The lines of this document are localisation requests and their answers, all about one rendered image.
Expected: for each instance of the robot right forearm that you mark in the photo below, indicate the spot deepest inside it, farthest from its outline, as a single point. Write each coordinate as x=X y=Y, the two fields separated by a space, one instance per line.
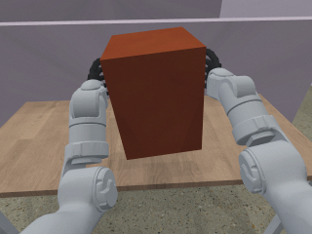
x=251 y=123

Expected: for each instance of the table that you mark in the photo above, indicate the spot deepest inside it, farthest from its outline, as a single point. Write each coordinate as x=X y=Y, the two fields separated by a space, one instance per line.
x=33 y=140

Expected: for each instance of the right robot hand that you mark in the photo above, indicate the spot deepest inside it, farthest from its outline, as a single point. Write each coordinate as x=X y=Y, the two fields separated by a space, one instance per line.
x=212 y=63

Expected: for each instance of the robot left forearm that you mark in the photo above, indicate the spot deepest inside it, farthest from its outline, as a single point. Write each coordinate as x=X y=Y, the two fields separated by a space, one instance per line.
x=87 y=128

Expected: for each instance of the carton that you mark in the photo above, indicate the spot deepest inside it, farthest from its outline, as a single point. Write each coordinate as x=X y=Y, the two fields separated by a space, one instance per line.
x=156 y=84

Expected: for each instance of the left robot hand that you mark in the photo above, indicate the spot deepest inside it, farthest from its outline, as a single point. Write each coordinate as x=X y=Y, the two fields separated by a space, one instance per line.
x=95 y=71

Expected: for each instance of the left robot upper arm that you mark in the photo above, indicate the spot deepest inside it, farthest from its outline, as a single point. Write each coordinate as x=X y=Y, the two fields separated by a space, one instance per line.
x=84 y=195

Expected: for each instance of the right robot upper arm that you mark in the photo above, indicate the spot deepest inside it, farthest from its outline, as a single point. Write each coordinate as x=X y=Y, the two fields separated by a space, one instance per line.
x=275 y=171

